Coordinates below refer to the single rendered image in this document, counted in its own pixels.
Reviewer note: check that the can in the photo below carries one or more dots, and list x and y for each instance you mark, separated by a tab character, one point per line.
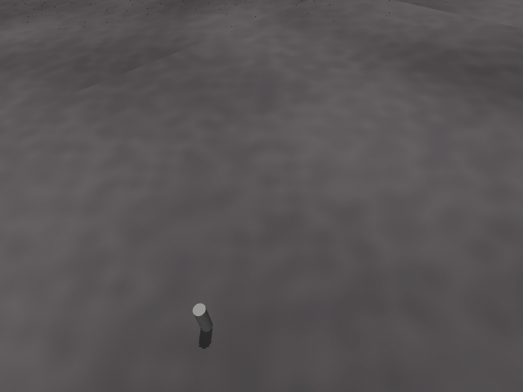
202	316

